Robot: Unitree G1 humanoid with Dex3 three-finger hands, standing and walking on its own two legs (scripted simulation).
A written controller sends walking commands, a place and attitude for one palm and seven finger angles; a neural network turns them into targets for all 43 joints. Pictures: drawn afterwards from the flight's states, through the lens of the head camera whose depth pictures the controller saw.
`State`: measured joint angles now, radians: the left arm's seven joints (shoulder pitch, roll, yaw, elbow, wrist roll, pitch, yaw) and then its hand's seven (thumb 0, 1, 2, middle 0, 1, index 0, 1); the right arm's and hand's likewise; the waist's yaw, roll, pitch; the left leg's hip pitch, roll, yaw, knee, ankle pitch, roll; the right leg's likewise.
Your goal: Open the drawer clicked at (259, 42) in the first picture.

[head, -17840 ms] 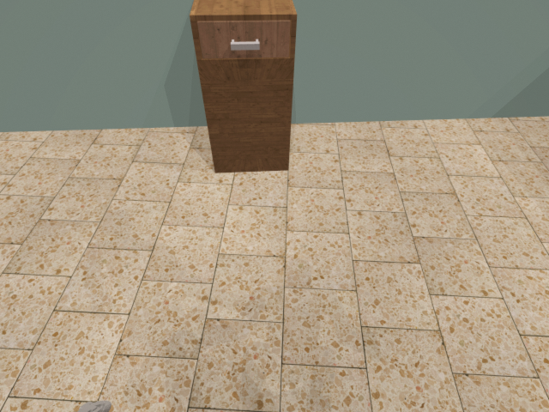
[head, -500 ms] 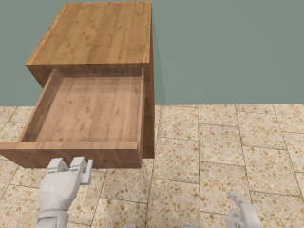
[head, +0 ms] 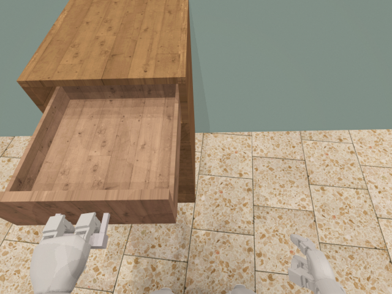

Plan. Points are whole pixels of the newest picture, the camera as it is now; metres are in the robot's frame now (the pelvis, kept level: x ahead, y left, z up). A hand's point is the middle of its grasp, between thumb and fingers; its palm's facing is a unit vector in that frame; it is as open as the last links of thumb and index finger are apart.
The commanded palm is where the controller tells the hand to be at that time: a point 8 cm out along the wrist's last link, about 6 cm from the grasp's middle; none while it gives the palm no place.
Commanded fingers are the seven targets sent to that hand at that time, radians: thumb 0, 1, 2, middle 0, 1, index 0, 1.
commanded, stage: open the thumb to release the handle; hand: left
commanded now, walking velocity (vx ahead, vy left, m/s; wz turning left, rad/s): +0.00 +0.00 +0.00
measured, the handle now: (78, 229) +0.23 +0.25 +0.00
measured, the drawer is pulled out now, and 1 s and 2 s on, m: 0.30 0.30 0.30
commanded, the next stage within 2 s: lift the hand off the handle in 0.60 s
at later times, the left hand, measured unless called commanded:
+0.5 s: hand (79, 258) +0.19 +0.24 -0.02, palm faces -0.03 -0.06 -1.00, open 10.0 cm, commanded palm +0.17 +0.24 +0.03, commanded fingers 0.00 -0.50 0.30 -0.30 -1.20 -0.30 -1.20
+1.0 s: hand (79, 257) +0.19 +0.24 -0.02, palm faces -0.02 -0.05 -1.00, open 13.8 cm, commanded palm +0.18 +0.24 +0.03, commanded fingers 0.00 -0.50 0.30 -0.30 -1.20 -0.30 -1.20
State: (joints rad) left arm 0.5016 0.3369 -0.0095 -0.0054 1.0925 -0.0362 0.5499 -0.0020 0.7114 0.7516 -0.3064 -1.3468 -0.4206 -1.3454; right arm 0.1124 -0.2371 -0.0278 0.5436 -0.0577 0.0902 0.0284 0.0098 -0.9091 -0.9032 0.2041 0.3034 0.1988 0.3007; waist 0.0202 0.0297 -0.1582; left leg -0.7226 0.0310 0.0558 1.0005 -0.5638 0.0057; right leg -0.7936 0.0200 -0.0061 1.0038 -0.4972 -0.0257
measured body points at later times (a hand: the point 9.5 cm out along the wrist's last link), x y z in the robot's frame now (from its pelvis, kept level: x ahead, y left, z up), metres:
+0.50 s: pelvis -0.01 +0.00 +0.01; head +0.04 -0.02 +0.45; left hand +0.18 +0.24 +0.04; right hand +0.19 -0.22 -0.10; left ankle -0.05 +0.11 -0.67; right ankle -0.01 -0.11 -0.67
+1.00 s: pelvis -0.03 -0.01 +0.00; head +0.02 -0.03 +0.45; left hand +0.18 +0.24 +0.03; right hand +0.16 -0.24 -0.11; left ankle -0.05 +0.11 -0.67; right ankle -0.01 -0.11 -0.67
